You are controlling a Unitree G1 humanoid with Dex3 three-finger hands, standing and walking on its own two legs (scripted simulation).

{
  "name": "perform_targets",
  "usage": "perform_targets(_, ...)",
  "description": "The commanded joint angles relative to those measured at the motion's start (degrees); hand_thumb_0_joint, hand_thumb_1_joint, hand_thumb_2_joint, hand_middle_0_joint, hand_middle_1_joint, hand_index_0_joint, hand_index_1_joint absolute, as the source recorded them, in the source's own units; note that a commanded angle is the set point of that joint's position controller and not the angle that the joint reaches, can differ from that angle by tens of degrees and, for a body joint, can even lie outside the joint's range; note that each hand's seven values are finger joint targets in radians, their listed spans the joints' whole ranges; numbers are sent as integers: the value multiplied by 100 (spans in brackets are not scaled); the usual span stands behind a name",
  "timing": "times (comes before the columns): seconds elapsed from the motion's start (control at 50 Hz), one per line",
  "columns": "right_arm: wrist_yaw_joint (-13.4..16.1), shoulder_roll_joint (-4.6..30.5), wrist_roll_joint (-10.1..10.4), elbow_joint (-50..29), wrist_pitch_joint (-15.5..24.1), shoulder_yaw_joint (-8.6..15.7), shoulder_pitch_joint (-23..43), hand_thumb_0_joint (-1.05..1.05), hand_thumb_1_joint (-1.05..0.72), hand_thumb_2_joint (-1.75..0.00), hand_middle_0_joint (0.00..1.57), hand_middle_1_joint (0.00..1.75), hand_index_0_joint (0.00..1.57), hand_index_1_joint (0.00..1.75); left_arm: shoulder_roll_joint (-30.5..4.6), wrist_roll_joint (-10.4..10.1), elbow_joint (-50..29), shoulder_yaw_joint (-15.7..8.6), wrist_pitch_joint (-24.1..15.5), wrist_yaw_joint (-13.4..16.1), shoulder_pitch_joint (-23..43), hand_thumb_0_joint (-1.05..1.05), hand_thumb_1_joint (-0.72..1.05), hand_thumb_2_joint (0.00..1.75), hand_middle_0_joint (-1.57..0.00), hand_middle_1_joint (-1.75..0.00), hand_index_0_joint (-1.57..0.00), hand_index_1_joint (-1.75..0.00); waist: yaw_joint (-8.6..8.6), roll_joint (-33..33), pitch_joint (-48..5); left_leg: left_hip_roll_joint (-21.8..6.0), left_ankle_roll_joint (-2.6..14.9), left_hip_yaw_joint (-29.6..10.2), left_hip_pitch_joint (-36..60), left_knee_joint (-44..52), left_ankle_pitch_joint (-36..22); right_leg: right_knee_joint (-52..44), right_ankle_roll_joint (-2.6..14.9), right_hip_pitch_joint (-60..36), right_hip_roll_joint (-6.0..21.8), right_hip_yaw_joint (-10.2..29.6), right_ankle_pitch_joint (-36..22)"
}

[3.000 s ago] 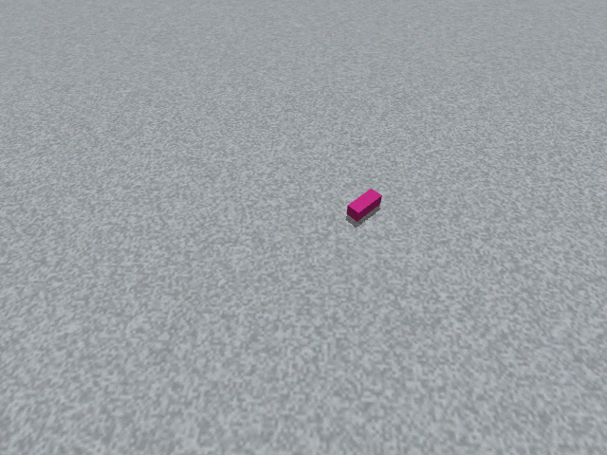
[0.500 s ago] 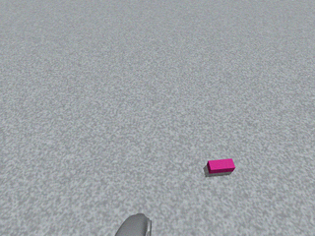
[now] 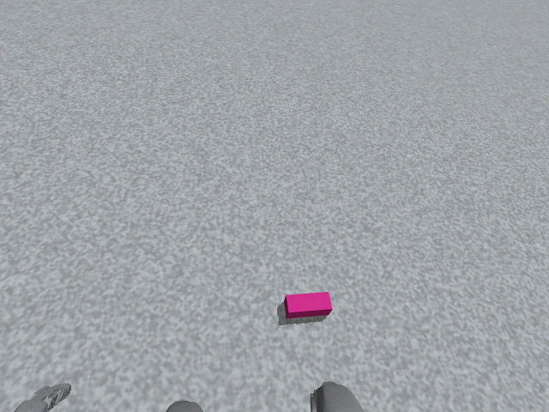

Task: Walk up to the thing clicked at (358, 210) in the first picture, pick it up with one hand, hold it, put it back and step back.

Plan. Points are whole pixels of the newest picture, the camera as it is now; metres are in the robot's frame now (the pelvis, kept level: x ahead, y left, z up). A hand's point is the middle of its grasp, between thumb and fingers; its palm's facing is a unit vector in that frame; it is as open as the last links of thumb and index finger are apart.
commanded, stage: walk up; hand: left
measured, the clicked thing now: (307, 305) +0.56 -0.20 -0.71
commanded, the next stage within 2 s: none
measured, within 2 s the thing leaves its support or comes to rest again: neither
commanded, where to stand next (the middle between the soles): +0.22 -0.47 m, yaw +7 degrees
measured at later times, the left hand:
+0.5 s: hand out of the picture +0.09 +0.07 -0.16, palm faces +0.03 -0.95 -0.30, open 7.4 cm
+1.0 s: hand out of the picture +0.12 -0.14 -0.12, palm faces +0.05 -0.92 -0.39, open 7.4 cm
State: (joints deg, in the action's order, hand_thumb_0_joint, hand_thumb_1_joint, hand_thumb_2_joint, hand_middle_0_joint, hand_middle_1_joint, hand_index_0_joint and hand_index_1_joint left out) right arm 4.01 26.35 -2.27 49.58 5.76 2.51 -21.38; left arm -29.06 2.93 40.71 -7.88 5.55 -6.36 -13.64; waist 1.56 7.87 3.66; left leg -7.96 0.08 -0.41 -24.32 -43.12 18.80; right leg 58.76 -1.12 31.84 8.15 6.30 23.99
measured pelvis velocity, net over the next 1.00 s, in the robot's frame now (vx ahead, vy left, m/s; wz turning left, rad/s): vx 0.13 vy -0.42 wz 0.04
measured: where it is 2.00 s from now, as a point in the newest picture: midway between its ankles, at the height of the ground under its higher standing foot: outside the picture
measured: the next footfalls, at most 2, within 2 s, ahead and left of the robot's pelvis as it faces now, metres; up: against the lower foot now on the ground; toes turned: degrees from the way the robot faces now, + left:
right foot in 0.08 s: +0.09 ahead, -0.24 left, +0.00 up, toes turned -2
left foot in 0.42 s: +0.20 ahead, -0.11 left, +0.00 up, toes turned +9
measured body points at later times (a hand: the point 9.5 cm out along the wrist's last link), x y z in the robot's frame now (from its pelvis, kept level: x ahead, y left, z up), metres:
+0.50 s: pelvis +0.07 -0.20 +0.00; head +0.11 -0.16 +0.45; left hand +0.09 +0.12 -0.14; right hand +0.16 -0.53 -0.08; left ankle +0.16 -0.11 -0.71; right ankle +0.06 -0.27 -0.67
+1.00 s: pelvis +0.13 -0.42 +0.01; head +0.14 -0.42 +0.46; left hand +0.11 -0.09 -0.10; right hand +0.20 -0.79 -0.08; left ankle +0.16 -0.28 -0.64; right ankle +0.12 -0.54 -0.70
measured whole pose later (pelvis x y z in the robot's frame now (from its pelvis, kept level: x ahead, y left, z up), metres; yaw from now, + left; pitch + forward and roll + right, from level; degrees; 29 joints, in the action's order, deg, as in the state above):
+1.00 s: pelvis +0.13 -0.42 +0.01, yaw +2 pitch -1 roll +0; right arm 5.3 28.4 0.1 56.8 2.2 4.4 -17.3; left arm -24.3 3.7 45.3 -5.4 3.7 -4.2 -22.7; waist -4.3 0.4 2.0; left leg -1.4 1.9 -0.8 -34.6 -66.5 27.4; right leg 42.1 0.5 18.0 1.6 -2.7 23.5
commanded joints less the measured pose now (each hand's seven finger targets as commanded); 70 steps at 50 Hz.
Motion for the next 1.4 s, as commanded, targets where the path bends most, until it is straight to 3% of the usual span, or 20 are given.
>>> perform_targets(0.0, 186, 2370, -30, -272, 28, 709, 354, 0, -90, -90, 20, 30, 20, 30, -779, -22, -286, -340, -84, -20, -357, 0, 90, 90, -20, -30, -20, -30, -300, -2169, -337, -721, 1102, -1069, -441, 1670, 1492, -830, 65, -693, -196, -638, 151)
perform_targets(0.06, 224, 1458, -47, -221, -145, 417, 699, 0, -90, -90, 20, 30, 20, 30, -1006, 63, 364, -512, -201, 135, -1968, 0, 90, 90, -20, -30, -20, -30, -1349, 105, -738, 318, 485, 472, -1815, -1608, 1253, -2865, 144, -2871, -571, -718, -43)
perform_targets(0.1, 376, 1086, 100, -366, -181, 354, 540, 0, -90, -90, 20, 30, 20, 30, -1848, 110, -158, -571, -319, 266, -834, 0, 90, 90, -20, -30, -20, -30, -829, 1531, -63, 898, 183, -124, -3151, -3413, 1815, -4642, 905, -2049, 1010, 2961, 901)
perform_targets(0.12, 402, 1427, 87, -222, -167, 454, 529, 0, -90, -90, 20, 30, 20, 30, -1995, -18, -321, -625, -341, 299, -261, 0, 90, 90, -20, -30, -20, -30, -540, 1156, 142, 506, 201, -287, -2796, -3299, 1493, -4917, 1136, -1671, 1302, 3351, 1641)
perform_targets(0.2, 278, 1369, 277, 462, -60, 327, -149, 0, -90, -90, 20, 30, 20, 30, -1104, 32, -223, -325, -401, 355, -66, 0, 90, 90, -20, -30, -20, -30, -281, 666, 234, 483, 225, 12, -1815, -2127, 742, -3289, 1205, -1670, 308, 790, -1195)
perform_targets(0.36, 244, 1033, 257, 528, 39, 286, -1016, 0, -90, -90, 20, 30, 20, 30, -627, 28, -657, 14, -308, 316, 74, 0, 90, 90, -20, -30, -20, -30, 11, -28, -613, 888, 376, 663, 1252, 999, -1307, -2251, 1085, -1204, 102, -31, -2788)
perform_targets(0.38, 306, 1257, 202, 609, 26, 400, -1454, 0, -90, -90, 20, 30, 20, 30, -442, -5, -767, 85, -325, 318, 116, 0, 90, 90, -20, -30, -20, -30, 265, -629, -795, 611, 399, 235, 2155, 1337, -1640, -1511, 824, -683, -111, -233, -2247)
perform_targets(0.42, 428, 1999, 69, 271, -6, 662, -1328, 0, -90, -90, 20, 30, 20, 30, -287, 12, -684, 103, -248, 350, -594, 0, 90, 90, -20, -30, -20, -30, 148, -1651, -1155, -1779, 1245, -3690, 3114, 2231, -87, 464, 77, 1035, -891, -68, 644)
perform_targets(0.46, 404, 2131, 258, -57, -36, 702, -340, 0, -90, -90, 20, 30, 20, 30, -1088, 84, -360, -94, -78, 344, -1159, 0, 90, 90, -20, -30, -20, -30, -146, -840, -773, -2285, 1803, -3929, 1891, 2732, 1639, 1479, 83, 812, -529, 256, 720)
perform_targets(0.52, 333, 1596, 141, -88, 5, 555, 17, 0, -90, -90, 20, 30, 20, 30, -1075, 125, -193, -228, -92, 248, -839, 0, 90, 90, -20, -30, -20, -30, -296, -784, -96, -1176, 1025, -2125, 426, 2663, 1576, 884, 192, 117, -399, 339, 173)
perform_targets(0.7, 163, 2239, -38, -53, 30, 753, 201, 0, -90, -90, 20, 30, 20, 30, -811, 39, -179, -256, 16, -3, -741, 0, 90, 90, -20, -30, -20, -30, -239, -2162, -145, -764, 1055, -980, -114, 2212, 2044, -262, 44, -273, -248, -500, 336)
perform_targets(0.78, 154, 2182, -82, -92, -131, 712, 945, 0, -90, -90, 20, 30, 20, 30, -782, -10, 234, -361, -33, 42, -1739, 0, 90, 90, -20, -30, -20, -30, -932, -1847, -486, -489, 698, -271, -887, 1150, 1790, -1998, 166, -1926, -362, -992, -133)
perform_targets(0.82, 174, 1259, -60, -69, -283, 449, 848, 0, -90, -90, 20, 30, 20, 30, -1194, 190, 504, -468, -112, 181, -2370, 0, 90, 90, -20, -30, -20, -30, -1402, 745, -87, 583, 282, 885, -2211, -1939, 2314, -3433, 240, -2271, -315, -256, 935)
perform_targets(0.86, 323, 1147, 145, -207, -293, 470, 624, 0, -90, -90, 20, 30, 20, 30, -1888, 163, -175, -452, -231, 300, -821, 0, 90, 90, -20, -30, -20, -30, -656, 1113, 579, 989, 117, -350, -2594, -3244, 1536, -5234, 890, -943, 1011, 2943, 2558)
perform_targets(0.94, 220, 1447, 319, 426, -147, 403, 169, 0, -90, -90, 20, 30, 20, 30, -1334, 104, -99, -289, -375, 355, -413, 0, 90, 90, -20, -30, -20, -30, -402, 455, 516, 538, 187, -253, -1941, -2283, 748, -3748, 975, -1568, 428, 1121, 98)
perform_targets(1.04, -36, 945, 217, 192, -53, 195, 428, 0, -90, -90, 20, 30, 20, 30, -828, -44, 93, -19, -568, 449, -962, 0, 90, 90, -20, -30, -20, -30, -646, 180, 161, 710, 252, 106, -1279, -835, 537, -3541, 1312, -2421, 606, 842, -2111)
perform_targets(1.18, -139, 788, 221, 73, -164, 225, 315, 0, -90, -90, 20, 30, 20, 30, -683, -386, 240, 309, -715, 705, -376, 0, 90, 90, -20, -30, -20, -30, 41, -864, -574, 808, 661, -25, 1879, 1418, -1703, -1839, 198, -1475, 376, -239, -4560)
perform_targets(1.2, -114, 1066, 185, -1, -177, 316, 204, 0, -90, -90, 20, 30, 20, 30, -501, -425, 243, 382, -756, 719, -456, 0, 90, 90, -20, -30, -20, -30, 152, -1348, -855, -2, 1153, -1261, 2656, 1395, -2716, -805, -232, -731, -90, -415, -3849)
perform_targets(1.24, -103, 1196, 307, -191, -181, 323, 449, 0, -90, -90, 20, 30, 20, 30, -603, -408, 489, 281, -636, 825, -817, 0, 90, 90, -20, -30, -20, -30, 19, -1366, -1325, -1747, 2538, -3362, 2752, 1489, -3539, 547, -446, -350, -617, -215, 1432)
perform_targets(1.38, -254, 897, 155, -93, -419, 190, 1641, 0, -90, -90, 20, 30, 20, 30, -329, -415, 1004, 345, -805, 779, -677, 0, 90, 90, -20, -30, -20, -30, -359, -1836, -469, -61, 1115, -688, 658, 1237, -2795, -2121, 36, -1749, -642, -810, -522)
